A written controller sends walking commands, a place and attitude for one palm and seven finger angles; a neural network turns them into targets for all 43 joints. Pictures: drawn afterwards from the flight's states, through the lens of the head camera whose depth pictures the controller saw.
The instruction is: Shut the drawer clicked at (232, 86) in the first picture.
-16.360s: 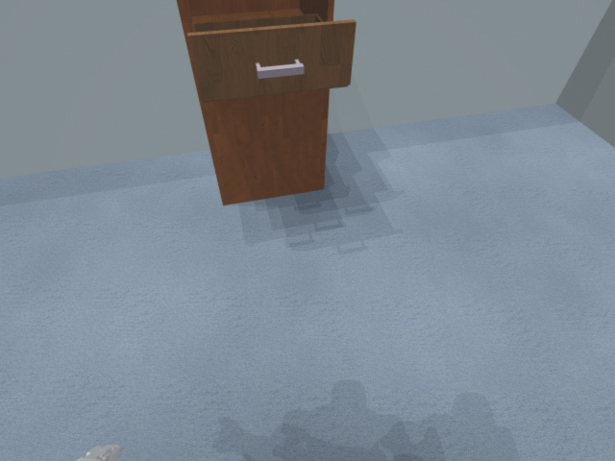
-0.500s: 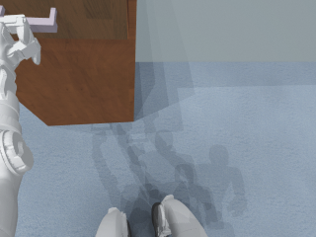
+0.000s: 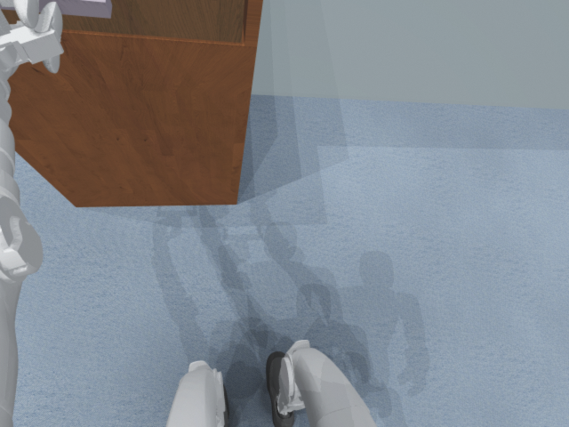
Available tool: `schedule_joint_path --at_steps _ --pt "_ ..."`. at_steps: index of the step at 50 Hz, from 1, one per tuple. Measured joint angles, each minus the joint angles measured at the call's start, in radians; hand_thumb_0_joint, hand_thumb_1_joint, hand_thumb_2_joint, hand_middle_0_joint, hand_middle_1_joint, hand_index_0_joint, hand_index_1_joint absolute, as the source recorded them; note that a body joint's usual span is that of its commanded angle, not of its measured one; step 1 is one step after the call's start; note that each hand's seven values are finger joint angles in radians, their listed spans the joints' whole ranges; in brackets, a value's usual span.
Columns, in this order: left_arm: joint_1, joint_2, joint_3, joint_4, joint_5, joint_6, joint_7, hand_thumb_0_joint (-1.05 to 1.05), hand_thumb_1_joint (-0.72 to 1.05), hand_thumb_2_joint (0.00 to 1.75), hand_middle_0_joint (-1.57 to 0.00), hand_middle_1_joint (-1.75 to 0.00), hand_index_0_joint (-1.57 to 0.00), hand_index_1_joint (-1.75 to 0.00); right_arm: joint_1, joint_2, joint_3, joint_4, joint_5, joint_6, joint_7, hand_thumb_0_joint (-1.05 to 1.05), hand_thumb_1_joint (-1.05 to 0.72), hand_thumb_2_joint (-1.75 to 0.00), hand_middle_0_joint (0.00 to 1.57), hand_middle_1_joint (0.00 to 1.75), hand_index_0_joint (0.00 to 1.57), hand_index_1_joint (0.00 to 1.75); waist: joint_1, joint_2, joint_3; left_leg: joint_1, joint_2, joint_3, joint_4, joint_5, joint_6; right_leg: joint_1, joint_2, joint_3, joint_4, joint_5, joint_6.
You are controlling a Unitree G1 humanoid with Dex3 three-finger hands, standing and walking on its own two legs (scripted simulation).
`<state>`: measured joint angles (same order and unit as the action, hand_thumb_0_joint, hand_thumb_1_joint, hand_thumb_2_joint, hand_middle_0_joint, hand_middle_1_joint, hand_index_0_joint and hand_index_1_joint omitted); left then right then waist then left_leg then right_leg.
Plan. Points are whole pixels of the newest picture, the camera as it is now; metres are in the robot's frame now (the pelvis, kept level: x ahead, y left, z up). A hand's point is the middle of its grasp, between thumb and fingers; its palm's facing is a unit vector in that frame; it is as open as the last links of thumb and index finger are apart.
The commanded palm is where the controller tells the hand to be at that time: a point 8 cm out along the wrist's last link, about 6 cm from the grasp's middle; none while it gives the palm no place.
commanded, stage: pull the fist back off the drawer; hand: left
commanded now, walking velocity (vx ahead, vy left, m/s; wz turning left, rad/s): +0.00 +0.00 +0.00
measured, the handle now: out of the picture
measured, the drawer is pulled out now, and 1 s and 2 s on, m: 0.00 0.00 0.00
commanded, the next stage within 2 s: draw the hand back to the body in 0.78 s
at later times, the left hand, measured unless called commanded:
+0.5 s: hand (53, 33) +0.58 +0.20 +0.09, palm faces -0.03 -1.00 -0.02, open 3.1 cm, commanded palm +0.57 +0.21 +0.09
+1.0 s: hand (45, 55) +0.54 +0.19 +0.10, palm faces -0.03 -1.00 -0.03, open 3.2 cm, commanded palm +0.49 +0.23 +0.11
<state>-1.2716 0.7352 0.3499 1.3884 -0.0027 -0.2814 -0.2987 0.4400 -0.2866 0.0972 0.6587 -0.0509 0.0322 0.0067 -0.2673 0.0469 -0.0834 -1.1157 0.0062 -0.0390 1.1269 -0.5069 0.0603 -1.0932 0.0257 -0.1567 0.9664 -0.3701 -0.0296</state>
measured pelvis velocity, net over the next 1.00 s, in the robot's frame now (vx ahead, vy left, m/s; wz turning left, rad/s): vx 0.04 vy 0.00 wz -0.04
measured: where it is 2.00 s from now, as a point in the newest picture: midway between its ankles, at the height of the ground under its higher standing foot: (250, 419)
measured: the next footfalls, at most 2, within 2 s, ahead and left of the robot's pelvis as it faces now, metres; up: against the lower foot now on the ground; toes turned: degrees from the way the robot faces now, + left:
none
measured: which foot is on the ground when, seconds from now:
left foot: down 0.00-1.00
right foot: down 0.00-1.00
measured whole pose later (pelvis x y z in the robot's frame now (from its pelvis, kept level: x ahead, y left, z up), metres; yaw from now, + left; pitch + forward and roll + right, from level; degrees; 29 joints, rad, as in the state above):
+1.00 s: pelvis +0.04 +0.00 +0.03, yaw -2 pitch +23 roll -4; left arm -0.77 0.52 0.42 0.98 -0.12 -0.33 -0.30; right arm 0.41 -0.28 0.03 0.57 0.00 0.11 0.03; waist -0.17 0.04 -0.12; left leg -0.83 0.02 0.04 0.95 -0.51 0.06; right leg -0.86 0.05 -0.07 0.84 -0.37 -0.02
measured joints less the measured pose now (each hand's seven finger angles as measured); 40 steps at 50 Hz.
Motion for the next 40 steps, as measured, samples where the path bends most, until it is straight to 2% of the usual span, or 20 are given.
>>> schedule_joint_path --at_steps 8,21,26,32,40 --pt "-0.051 0.028 -0.021 0.019 0.009 0.020 0.012 0.01 0.61 0.93 -1.40 -1.60 -1.40 -1.60 -0.002 -0.004 0.013 0.005 -0.002 -0.033 -0.005 0.00 -0.90 -0.89 0.20 0.30 0.20 0.30 -0.020 -0.001 0.004 -0.039 -0.001 -0.004 0.023 0.008 0.003 -0.034 -0.002 -0.006 0.015 0.011 0.001" --pt "-0.033 0.042 0.026 0.000 0.029 0.030 0.011 0.02 0.66 0.92 -1.40 -1.60 -1.40 -1.60 0.027 0.002 0.017 -0.024 -0.004 -0.021 0.013 0.00 -0.90 -0.89 0.20 0.30 0.20 0.30 -0.028 -0.001 0.009 -0.040 0.008 0.009 0.024 0.013 0.005 -0.040 0.007 0.008 0.014 0.024 0.000" --pt "0.030 0.018 0.051 -0.050 0.012 0.022 0.012 0.01 0.70 0.92 -1.40 -1.60 -1.40 -1.60 0.034 0.006 0.010 -0.033 0.001 -0.004 0.019 0.00 -0.90 -0.89 0.20 0.30 0.20 0.30 -0.018 -0.002 0.009 -0.011 0.013 0.022 0.004 0.012 0.006 -0.019 0.012 0.021 -0.001 0.025 0.001" --pt "0.149 -0.043 0.086 -0.139 -0.015 0.008 0.019 0.01 0.79 0.91 -1.40 -1.60 -1.40 -1.60 0.034 0.008 -0.006 -0.048 0.008 0.023 0.028 0.00 -0.90 -0.89 0.20 0.30 0.20 0.30 0.003 -0.003 0.001 0.058 0.018 0.044 -0.042 0.009 0.007 0.036 0.020 0.045 -0.036 0.024 0.005" --pt "0.333 -0.140 0.103 -0.239 -0.059 -0.026 0.021 0.01 0.87 0.90 -1.40 -1.60 -1.40 -1.60 0.021 0.005 -0.030 -0.077 0.024 0.058 0.033 0.00 -0.90 -0.89 0.20 0.30 0.20 0.30 0.046 -0.004 -0.018 0.186 0.021 0.072 -0.118 -0.002 0.008 0.144 0.028 0.077 -0.088 0.011 0.009"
